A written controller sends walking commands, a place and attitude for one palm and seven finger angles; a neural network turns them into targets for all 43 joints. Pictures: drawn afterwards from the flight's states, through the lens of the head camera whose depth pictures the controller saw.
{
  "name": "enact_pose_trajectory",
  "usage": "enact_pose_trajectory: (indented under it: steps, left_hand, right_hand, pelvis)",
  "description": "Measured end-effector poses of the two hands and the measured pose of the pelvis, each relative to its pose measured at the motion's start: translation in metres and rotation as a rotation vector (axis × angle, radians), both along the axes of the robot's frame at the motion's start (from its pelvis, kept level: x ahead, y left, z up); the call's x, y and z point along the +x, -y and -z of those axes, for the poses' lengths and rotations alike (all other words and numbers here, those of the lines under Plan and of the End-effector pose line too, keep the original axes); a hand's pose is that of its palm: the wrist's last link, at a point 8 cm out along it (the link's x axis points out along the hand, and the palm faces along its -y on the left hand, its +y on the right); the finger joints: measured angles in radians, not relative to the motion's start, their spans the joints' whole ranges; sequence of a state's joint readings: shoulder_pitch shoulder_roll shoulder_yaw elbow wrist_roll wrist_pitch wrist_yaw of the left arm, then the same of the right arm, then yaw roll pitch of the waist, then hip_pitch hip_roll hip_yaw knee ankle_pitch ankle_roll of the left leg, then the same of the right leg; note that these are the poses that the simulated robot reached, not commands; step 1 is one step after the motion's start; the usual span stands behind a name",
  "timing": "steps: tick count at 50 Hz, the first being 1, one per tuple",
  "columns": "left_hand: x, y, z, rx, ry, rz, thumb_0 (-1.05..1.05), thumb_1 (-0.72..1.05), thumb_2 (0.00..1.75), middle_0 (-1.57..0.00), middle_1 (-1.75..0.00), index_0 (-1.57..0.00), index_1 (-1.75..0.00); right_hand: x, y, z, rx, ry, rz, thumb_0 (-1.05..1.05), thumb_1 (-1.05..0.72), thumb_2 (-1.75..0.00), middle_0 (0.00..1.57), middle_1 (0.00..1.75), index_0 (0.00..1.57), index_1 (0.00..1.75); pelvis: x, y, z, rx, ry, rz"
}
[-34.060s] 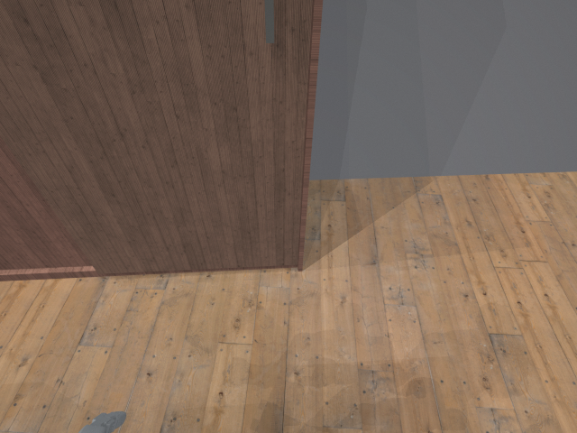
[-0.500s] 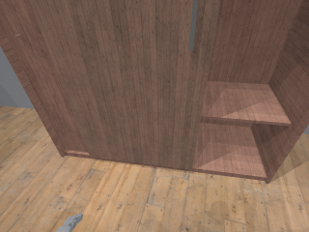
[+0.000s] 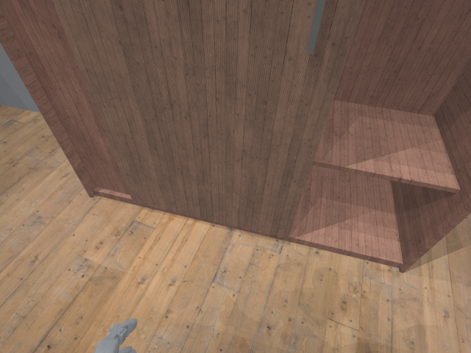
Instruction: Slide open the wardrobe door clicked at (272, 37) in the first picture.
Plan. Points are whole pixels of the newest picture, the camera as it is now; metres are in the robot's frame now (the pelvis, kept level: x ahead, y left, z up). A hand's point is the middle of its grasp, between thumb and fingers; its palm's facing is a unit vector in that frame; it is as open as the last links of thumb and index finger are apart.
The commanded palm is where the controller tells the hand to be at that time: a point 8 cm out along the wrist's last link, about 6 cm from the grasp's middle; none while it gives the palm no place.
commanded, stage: stop stepping back and stand still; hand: right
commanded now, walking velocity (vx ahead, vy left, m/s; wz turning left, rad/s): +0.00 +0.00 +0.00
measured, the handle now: (320, 3) +0.73 -0.14 +0.28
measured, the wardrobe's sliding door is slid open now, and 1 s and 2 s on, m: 0.52 0.52 0.52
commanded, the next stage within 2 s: let the arm hang, fingers relaxed in 0.50 s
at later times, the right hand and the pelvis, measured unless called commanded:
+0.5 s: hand (468, 253) +0.24 -0.29 +0.14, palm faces +0.39 +0.79 -0.47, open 7.4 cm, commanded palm +0.18 -0.32 +0.18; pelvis +0.04 -0.02 +0.01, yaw +0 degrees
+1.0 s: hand out of the picture +0.00 -0.20 -0.17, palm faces +0.01 +0.99 -0.16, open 7.1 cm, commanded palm none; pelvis -0.01 -0.02 +0.01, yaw -2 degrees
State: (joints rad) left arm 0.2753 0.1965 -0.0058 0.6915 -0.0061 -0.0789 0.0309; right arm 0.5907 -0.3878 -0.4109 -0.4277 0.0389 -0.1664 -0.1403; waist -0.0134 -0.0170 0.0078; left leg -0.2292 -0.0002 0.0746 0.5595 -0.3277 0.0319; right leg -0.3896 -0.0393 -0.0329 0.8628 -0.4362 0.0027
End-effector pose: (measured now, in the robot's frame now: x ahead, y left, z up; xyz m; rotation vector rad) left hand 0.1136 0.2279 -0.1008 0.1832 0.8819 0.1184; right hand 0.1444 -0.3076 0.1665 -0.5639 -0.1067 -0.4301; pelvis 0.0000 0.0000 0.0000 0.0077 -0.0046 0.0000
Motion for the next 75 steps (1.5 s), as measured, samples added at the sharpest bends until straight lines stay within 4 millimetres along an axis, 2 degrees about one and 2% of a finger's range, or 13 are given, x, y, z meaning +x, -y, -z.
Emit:
enact_pose_trajectory:
  steps: [5, 14, 24, 30, 32, 35, 37, 42, 46, 52, 58, 64, 75]
  left_hand:
    - [0.024, -0.007, -0.012, 0.112, 0.029, 0.003, 0.01, 0.91, 0.9, -0.2, -0.3, -0.2, -0.3]
    - [0.089, 0.015, -0.043, 0.034, 0.221, 0.026, 0.01, 0.91, 0.9, -0.2, -0.29, -0.2, -0.3]
    - [0.099, 0.02, -0.038, 0.03, 0.173, 0.028, 0.01, 0.91, 0.9, -0.2, -0.3, -0.2, -0.3]
    - [0.088, 0.018, -0.041, 0.062, 0.164, 0.034, 0.01, 0.91, 0.9, -0.2, -0.29, -0.2, -0.3]
    - [0.084, 0.016, -0.036, 0.047, 0.162, 0.071, 0.01, 0.91, 0.9, -0.2, -0.29, -0.2, -0.3]
    - [0.074, 0.007, -0.017, 0.041, 0.108, 0.088, 0.01, 0.91, 0.9, -0.2, -0.3, -0.2, -0.3]
    - [0.061, 0.001, -0.006, 0.04, 0.068, 0.07, 0.0, 0.91, 0.9, -0.2, -0.3, -0.2, -0.3]
    - [0.005, -0.007, 0.009, 0.061, -0.103, 0.033, 0.0, 0.91, 0.9, -0.2, -0.29, -0.2, -0.3]
    - [-0.051, -0.008, 0.013, 0.085, -0.294, 0.013, 0.0, 0.91, 0.9, -0.2, -0.29, -0.2, -0.3]
    - [-0.115, 0.002, 0.018, 0.075, -0.498, -0.018, 0.0, 0.91, 0.9, -0.2, -0.29, -0.2, -0.3]
    - [-0.137, 0.02, 0.03, 0.018, -0.541, -0.043, 0.0, 0.91, 0.9, -0.2, -0.29, -0.2, -0.3]
    - [-0.133, 0.037, 0.039, -0.031, -0.509, -0.045, 0.0, 0.91, 0.9, -0.2, -0.29, -0.2, -0.3]
    - [-0.119, 0.039, 0.035, -0.026, -0.46, -0.059, 0.0, 0.92, 0.9, -0.2, -0.29, -0.2, -0.3]
  right_hand:
    - [0.026, 0.007, 0.01, 0.081, 0.11, -0.004, 0.01, -0.89, -0.9, 0.22, 0.3, 0.21, 0.3]
    - [0.064, 0.001, -0.041, -0.102, 0.196, -0.135, 0.01, -0.89, -0.9, 0.21, 0.3, 0.21, 0.3]
    - [0.053, 0.014, 0.003, 0.02, -0.024, -0.037, 0.01, -0.89, -0.9, 0.22, 0.3, 0.21, 0.3]
    - [0.046, 0.008, -0.007, 0.056, 0.081, -0.048, 0.01, -0.89, -0.9, 0.22, 0.3, 0.21, 0.3]
    - [0.052, 0.009, 0.01, 0.047, 0.024, -0.083, 0.01, -0.89, -0.9, 0.21, 0.3, 0.2, 0.3]
    - [0.059, 0.013, 0.085, 0.14, -0.303, -0.079, 0.0, -0.9, -0.9, 0.21, 0.3, 0.2, 0.3]
    - [0.047, 0.009, 0.143, 0.223, -0.556, -0.057, 0.0, -0.9, -0.9, 0.2, 0.3, 0.2, 0.3]
    - [-0.028, -0.029, 0.254, 0.435, -1.029, -0.018, 0.0, -0.9, -0.9, 0.2, 0.3, 0.19, 0.3]
    - [-0.097, -0.06, 0.3, 0.595, -1.248, 0.041, 0.0, -0.92, -0.9, 0.21, 0.3, 0.2, 0.3]
    - [-0.172, -0.051, 0.309, 0.648, -1.419, 0.171, 0.0, -0.97, -0.9, 0.21, 0.3, 0.2, 0.3]
    - [-0.21, -0.036, 0.298, 0.63, -1.494, 0.261, 0.0, -0.93, -0.9, 0.21, 0.3, 0.2, 0.3]
    - [-0.206, -0.025, 0.292, 0.599, -1.472, 0.28, 0.0, -0.92, -0.9, 0.2, 0.3, 0.19, 0.3]
    - [-0.159, -0.037, 0.298, 0.61, -1.374, 0.182, 0.0, -0.91, -0.9, 0.2, 0.3, 0.19, 0.3]
  pelvis:
    - [0.015, 0.01, 0.005, 0.002, 0.024, 0.015]
    - [0.033, 0.013, -0.004, 0.015, -0.016, 0.008]
    - [0.042, 0.015, -0.006, 0.005, -0.03, -0.003]
    - [0.033, 0.016, -0.007, 0.008, -0.008, 0.005]
    - [0.026, 0.019, -0.005, 0.012, -0.018, 0.021]
    - [0.016, 0.027, 0.001, 0.01, -0.027, 0.029]
    - [0.01, 0.03, 0.003, 0.006, -0.028, 0.031]
    - [-0.001, 0.028, 0.002, -0.009, -0.013, 0.028]
    - [-0.007, 0.023, -0.002, -0.006, 0.0, 0.033]
    - [-0.015, 0.023, -0.006, 0.012, 0.004, 0.046]
    - [-0.018, 0.03, -0.008, 0.013, 0.01, 0.042]
    - [-0.02, 0.035, -0.009, 0.007, 0.016, 0.033]
    - [-0.018, 0.038, -0.009, -0.001, 0.016, 0.024]
